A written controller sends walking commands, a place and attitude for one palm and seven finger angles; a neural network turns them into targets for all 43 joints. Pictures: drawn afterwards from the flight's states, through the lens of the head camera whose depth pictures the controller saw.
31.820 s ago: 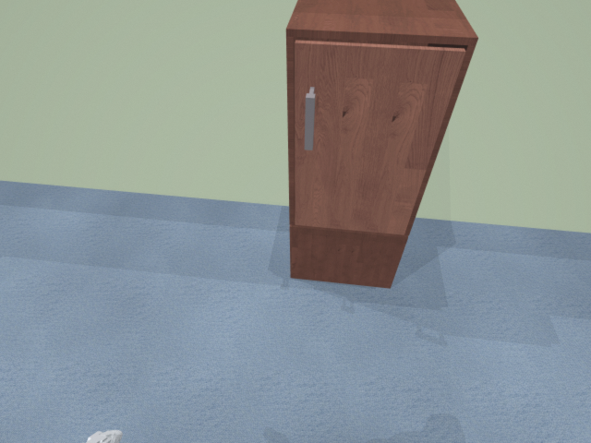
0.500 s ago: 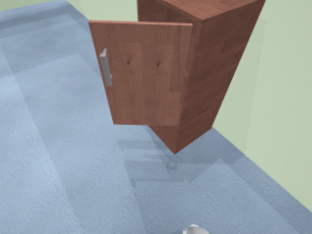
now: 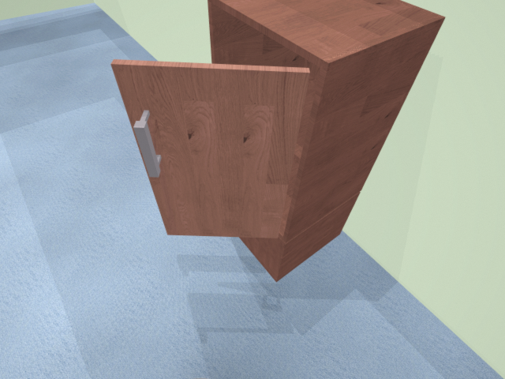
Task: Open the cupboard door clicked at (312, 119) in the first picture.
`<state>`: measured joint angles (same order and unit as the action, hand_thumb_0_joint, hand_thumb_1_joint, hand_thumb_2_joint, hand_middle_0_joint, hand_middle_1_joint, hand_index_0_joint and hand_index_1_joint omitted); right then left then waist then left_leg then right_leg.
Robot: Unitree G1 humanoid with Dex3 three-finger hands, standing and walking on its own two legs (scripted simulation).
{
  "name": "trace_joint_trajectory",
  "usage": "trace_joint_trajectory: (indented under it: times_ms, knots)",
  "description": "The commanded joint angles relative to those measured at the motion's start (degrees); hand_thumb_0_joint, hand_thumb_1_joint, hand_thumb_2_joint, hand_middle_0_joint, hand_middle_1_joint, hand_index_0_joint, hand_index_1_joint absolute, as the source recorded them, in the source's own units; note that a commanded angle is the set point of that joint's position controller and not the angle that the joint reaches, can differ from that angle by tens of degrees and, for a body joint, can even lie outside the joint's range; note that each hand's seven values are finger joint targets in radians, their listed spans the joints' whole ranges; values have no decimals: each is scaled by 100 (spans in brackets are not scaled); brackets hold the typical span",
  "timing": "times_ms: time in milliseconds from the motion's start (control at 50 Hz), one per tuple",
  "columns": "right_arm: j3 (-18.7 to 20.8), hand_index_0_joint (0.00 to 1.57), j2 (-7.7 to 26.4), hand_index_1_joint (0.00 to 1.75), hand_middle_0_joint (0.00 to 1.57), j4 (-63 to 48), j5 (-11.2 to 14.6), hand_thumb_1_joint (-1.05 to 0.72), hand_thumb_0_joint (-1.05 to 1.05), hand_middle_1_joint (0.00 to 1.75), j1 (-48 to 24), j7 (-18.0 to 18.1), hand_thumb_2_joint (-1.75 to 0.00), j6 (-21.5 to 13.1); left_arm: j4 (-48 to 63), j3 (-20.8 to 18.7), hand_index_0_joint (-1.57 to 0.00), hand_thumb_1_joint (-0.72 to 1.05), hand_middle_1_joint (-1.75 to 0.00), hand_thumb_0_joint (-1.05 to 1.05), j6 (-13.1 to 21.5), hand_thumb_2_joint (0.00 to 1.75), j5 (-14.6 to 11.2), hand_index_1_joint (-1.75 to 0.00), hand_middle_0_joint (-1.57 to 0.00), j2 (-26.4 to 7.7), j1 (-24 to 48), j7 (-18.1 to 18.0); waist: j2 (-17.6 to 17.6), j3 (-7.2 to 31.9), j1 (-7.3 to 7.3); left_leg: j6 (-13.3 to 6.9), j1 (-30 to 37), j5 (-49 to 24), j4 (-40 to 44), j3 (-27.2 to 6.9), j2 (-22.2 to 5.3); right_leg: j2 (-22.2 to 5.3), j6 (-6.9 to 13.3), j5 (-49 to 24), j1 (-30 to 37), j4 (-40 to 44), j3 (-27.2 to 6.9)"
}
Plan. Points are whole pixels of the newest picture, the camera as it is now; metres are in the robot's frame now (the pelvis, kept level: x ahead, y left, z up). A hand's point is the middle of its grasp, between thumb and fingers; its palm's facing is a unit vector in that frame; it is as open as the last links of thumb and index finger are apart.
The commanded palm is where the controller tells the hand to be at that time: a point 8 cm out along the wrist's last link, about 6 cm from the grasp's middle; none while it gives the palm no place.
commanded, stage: come to a stop and stand still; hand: left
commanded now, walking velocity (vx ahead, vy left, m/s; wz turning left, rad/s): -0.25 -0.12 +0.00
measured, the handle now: (150, 144) +0.56 +0.27 +0.01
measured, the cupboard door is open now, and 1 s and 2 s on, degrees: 52 52 52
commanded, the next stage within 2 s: look again from close up in 0.66 s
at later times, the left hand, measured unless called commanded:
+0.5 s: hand out of the picture -0.01 +0.16 -0.17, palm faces +0.01 -0.97 -0.24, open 7.4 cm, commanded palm none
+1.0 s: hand out of the picture -0.02 +0.13 -0.17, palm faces -0.01 -0.99 -0.16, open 7.3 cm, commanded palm none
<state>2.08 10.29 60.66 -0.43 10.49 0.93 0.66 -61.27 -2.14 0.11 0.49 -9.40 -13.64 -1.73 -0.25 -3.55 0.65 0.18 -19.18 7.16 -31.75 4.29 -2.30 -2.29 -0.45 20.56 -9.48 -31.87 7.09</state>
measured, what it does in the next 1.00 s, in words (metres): steps on the spot: right foot, then left foot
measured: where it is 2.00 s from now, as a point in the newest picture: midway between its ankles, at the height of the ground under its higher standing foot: outside the picture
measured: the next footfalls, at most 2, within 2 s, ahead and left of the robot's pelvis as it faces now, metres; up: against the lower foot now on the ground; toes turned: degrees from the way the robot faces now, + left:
right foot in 0.34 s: -0.02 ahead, -0.13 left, +0.00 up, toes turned -4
left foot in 0.52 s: +0.04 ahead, +0.06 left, +0.00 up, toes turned +4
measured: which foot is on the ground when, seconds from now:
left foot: down 0.00-0.32, up 0.34-0.50, down 0.52-1.00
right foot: down 0.00-0.00, up 0.02-0.32, down 0.34-1.00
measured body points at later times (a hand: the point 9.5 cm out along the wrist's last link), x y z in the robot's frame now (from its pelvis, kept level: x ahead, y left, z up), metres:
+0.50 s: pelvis -0.04 -0.02 -0.01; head -0.05 -0.04 +0.44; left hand -0.01 +0.21 -0.15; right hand +0.01 -0.27 -0.16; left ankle +0.00 +0.06 -0.72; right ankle -0.06 -0.14 -0.73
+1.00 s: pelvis -0.02 -0.03 +0.01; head -0.01 -0.02 +0.46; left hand -0.02 +0.18 -0.16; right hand -0.04 -0.25 -0.15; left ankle +0.00 +0.06 -0.73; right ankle -0.06 -0.12 -0.73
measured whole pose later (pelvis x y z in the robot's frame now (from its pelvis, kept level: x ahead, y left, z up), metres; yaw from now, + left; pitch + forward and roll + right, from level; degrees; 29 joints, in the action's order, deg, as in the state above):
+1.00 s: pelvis -0.02 -0.03 +0.01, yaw -1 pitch +0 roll +0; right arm -0.9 7.1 61.7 -0.8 19.0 0.7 -0.3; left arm -60.9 0.4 0.4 0.9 -8.3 -18.8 -1.6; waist -1.5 0.0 -0.4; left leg -2.7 -15.8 14.4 -29.5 6.5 0.0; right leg 0.8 2.2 19.1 -11.1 -29.6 3.6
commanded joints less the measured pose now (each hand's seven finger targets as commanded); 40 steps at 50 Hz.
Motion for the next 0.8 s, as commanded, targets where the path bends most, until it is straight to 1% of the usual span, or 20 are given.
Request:
trace_joint_trajectory:
  times_ms: [0,40,140,260,280,300,320,340,360,380,420,500,540,560,580,620,700,740,760,780]
  knots:
    - [232,20,1109,30,20,-159,-102,-90,0,30,804,138,-90,32,486,-63,-20,90,-30,0,-170,90,-8,-30,-20,-456,-291,-136,1056,342,-186,-1143,764,-3926,1053,-1459,-1809,60,25,1690,-816,-1888,-340]
    - [171,20,987,30,20,-328,-102,-90,0,30,432,232,-90,37,437,-126,-20,90,-30,0,-275,90,-20,-30,-20,-576,-229,-100,1427,414,-141,-1302,564,-3670,1102,-1561,-1818,11,10,1633,-1079,-2811,-794]
    - [266,20,1135,30,20,-608,-118,-90,0,30,48,246,-90,75,566,-198,-20,90,-30,0,-328,90,-3,-30,-20,-575,-237,-15,612,955,-117,-1253,1012,-2313,991,-1409,-1733,104,-76,1153,-1382,-2883,-844]
    - [299,20,1062,30,20,-623,-92,-90,0,30,-140,122,-90,94,530,-137,-20,90,-30,0,-218,90,57,-30,-20,-441,-751,46,793,868,59,-759,277,356,1054,-1138,-1233,142,19,27,-7,6,-397]
    - [334,20,1104,30,20,-900,28,-90,0,30,-439,85,-90,-1,415,-4,-20,90,-30,0,-106,90,92,-30,-20,-499,-1322,-102,-434,921,393,-203,740,73,-15,-125,-659,-78,102,-830,-407,1354,-815]
    - [195,20,437,30,20,-1219,-8,-90,0,30,-358,-101,-90,51,827,-51,-20,90,-30,0,-29,90,177,-30,-20,-992,-690,-114,-1422,282,92,30,-768,1575,-1151,133,101,-997,496,261,-707,1686,-2371]
    - [145,20,488,30,20,-1278,-118,-90,0,30,-483,-180,-90,67,951,15,-20,90,-30,0,134,90,148,-30,-20,-1034,-477,-136,-356,148,36,-20,-892,1872,-1880,-268,1,-1327,802,-467,-881,1611,-2606]
    - [150,20,412,30,20,-1191,-100,-90,0,30,-89,-250,-90,53,1002,48,-20,90,-30,0,208,90,157,-30,-20,-1246,-194,-115,248,439,-289,4,-579,1634,-1998,-253,42,-1212,924,-608,-792,1591,-2083]
    - [116,20,386,30,20,-1147,-102,-90,0,30,24,-269,-90,66,1086,-35,-20,90,-30,0,269,90,140,-30,-20,-1191,-130,-103,358,724,-263,-2,-582,1472,-1906,-166,107,-1042,917,-993,-354,1381,-1982]
    - [107,20,445,30,20,-1183,-59,-90,0,30,-37,-259,-90,45,1058,-102,-20,90,-30,0,311,90,123,-30,-20,-1242,-110,-111,-751,566,-214,-43,-842,1448,-2047,-276,52,-1051,924,-1370,-267,1216,-1975]
    - [90,20,535,30,20,-1248,-50,-90,0,30,73,-205,-90,2,1016,-54,-20,90,-30,0,293,90,119,-30,-20,-1032,-56,-131,-1533,204,-207,-92,-660,1581,-1517,-305,-128,-1178,965,-1353,-459,1222,-1626]
    - [37,20,527,30,20,-812,-129,-90,0,30,954,-160,-90,-52,1002,-72,-20,90,-30,0,55,90,137,-30,-20,-1066,-91,-82,-61,-487,-353,-174,880,1667,137,-214,79,-528,590,1730,-2100,778,-1248]
    - [67,20,882,30,20,-715,-210,-90,0,30,1358,-98,-90,-68,1041,-4,-20,90,-30,0,5,90,101,-30,-20,-648,-313,-46,1265,-550,-313,-766,438,2770,1555,-1746,-1002,329,244,1348,-2076,-743,-280]
    - [68,20,869,30,20,-709,-191,-90,0,30,1348,-81,-90,-80,1053,36,-20,90,-30,0,-10,90,138,-30,-20,-600,-292,-54,1737,-539,-266,-1008,56,3594,2195,-2557,-1245,370,275,1355,-1978,-1370,-181]
    - [43,20,804,30,20,-730,-162,-90,0,30,1140,-74,-90,-95,993,20,-20,90,-30,0,-19,90,148,-30,-20,-683,-296,-27,1387,-557,-184,-1150,-162,3511,2304,-2601,-1306,203,318,1140,-1885,-1895,-405]
    - [-3,20,747,30,20,-834,-132,-90,0,30,723,-48,-90,-133,832,20,-20,90,-30,0,-8,90,114,-30,-20,-501,-576,30,333,-177,67,-1131,-582,2757,2051,-2042,-1208,74,327,761,-1159,-1961,-579]
    - [-45,20,624,30,20,-702,-90,-90,0,30,591,-17,-90,-165,560,84,-20,90,-30,0,63,90,92,-30,-20,-314,-1065,27,-162,95,281,-761,-943,2520,1365,-1051,-762,38,269,142,226,194,-627]
    - [-100,20,294,30,20,-683,-36,-90,0,30,681,-35,-90,-140,556,62,-20,90,-30,0,135,90,98,-30,-20,-695,-1042,-19,-974,-206,140,-263,-1049,1778,78,-204,-34,-1061,770,1244,-199,1630,-2423]
    - [-111,20,199,30,20,-647,-56,-90,0,30,731,-58,-90,-103,620,38,-20,90,-30,0,143,90,70,-30,-20,-881,-801,-43,-749,-203,-48,-161,-569,1440,-212,-111,16,-1523,986,1142,-698,2048,-2684]
    - [-128,20,136,30,20,-535,-78,-90,0,30,854,-69,-90,-92,689,55,-20,90,-30,0,172,90,60,-30,-20,-866,-549,-45,-622,-126,-180,-148,-124,1251,-297,-170,-9,-1366,1005,936,-1044,2025,-2502]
